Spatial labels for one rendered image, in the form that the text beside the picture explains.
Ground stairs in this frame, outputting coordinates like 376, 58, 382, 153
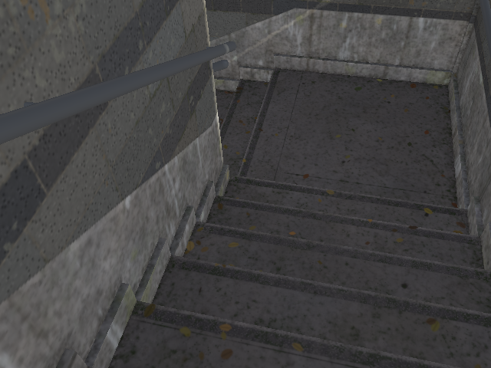
216, 79, 269, 178
87, 175, 491, 368

